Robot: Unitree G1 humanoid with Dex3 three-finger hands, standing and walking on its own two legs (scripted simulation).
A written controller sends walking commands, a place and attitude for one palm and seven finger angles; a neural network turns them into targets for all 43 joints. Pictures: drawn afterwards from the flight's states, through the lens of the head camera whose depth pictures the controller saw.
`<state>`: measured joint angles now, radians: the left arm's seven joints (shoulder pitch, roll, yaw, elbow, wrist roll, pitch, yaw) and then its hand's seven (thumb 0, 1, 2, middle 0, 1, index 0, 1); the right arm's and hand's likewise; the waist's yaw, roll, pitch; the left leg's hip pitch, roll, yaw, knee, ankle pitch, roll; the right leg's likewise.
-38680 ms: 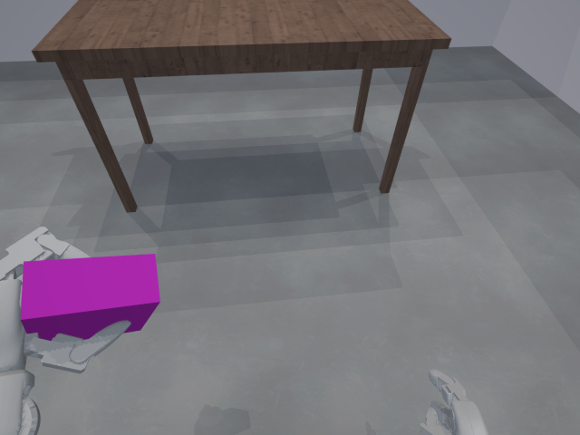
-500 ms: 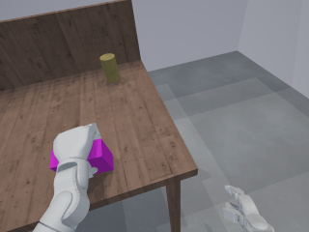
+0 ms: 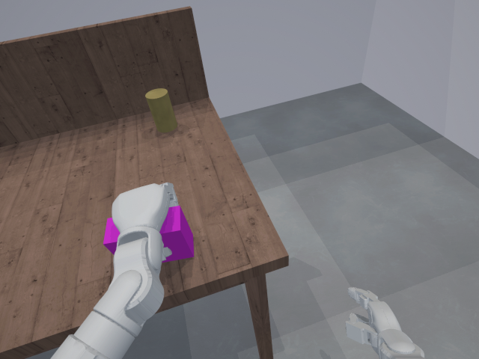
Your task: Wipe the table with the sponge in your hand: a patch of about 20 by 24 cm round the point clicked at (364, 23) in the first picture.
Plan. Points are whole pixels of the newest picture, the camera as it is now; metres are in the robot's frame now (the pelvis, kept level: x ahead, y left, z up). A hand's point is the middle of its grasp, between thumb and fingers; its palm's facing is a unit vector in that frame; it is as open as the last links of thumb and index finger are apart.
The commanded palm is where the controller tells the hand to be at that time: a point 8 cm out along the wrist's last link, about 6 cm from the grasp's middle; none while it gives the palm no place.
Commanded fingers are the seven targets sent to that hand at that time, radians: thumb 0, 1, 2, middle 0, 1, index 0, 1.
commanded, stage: slide across to the third lane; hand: left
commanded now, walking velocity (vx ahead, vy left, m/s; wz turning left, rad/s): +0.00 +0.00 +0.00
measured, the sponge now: (155, 243) +0.30 +0.21 +0.05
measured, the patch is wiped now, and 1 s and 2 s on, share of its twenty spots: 0.65 0.85 1.00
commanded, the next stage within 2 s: wipe forward along the third lane in 0.02 s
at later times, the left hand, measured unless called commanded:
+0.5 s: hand (169, 216) +0.32 +0.17 +0.09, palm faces +0.03 -0.09 -1.00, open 9.1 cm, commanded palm +0.30 +0.19 +0.13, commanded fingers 0.00 0.10 1.30 -1.20 -1.60 -1.20 -1.60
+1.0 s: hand (166, 191) +0.38 +0.20 +0.09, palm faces -0.06 -0.04 -1.00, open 9.3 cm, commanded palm +0.36 +0.22 +0.13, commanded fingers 0.00 0.10 1.30 -1.20 -1.60 -1.20 -1.60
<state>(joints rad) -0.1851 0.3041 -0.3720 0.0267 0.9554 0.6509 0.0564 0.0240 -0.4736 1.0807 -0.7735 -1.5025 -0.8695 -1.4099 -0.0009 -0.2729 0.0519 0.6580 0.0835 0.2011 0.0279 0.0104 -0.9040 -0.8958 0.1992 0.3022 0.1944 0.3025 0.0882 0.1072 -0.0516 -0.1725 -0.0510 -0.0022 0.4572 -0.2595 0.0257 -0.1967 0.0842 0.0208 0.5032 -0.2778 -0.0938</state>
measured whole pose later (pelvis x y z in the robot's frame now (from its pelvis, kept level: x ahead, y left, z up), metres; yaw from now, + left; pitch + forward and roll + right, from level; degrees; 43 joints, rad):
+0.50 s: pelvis -0.01 -0.03 +0.00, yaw -1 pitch +0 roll +2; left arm -0.33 0.30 -0.30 0.27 0.93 0.60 0.05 0.01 -0.51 1.09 -0.83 -1.46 -0.90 -1.38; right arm 0.02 -0.28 0.05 0.69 0.09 0.19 -0.03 0.01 -0.90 -0.90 0.20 0.30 0.19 0.30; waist 0.06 0.09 -0.07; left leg -0.21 -0.02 0.00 0.46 -0.25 0.01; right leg -0.24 0.11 0.02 0.51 -0.26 -0.13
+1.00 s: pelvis -0.02 -0.04 -0.01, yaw -4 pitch +5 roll +2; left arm -0.57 0.44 -0.13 0.68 0.92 0.39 0.04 -0.01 -0.53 1.10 -0.85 -1.40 -0.88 -1.43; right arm 0.14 -0.31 0.03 0.71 0.08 0.17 -0.07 0.01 -0.90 -0.90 0.20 0.30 0.20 0.30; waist 0.01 0.07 -0.11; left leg -0.35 -0.03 -0.06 0.52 -0.27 0.03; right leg -0.37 0.16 0.05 0.53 -0.23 -0.15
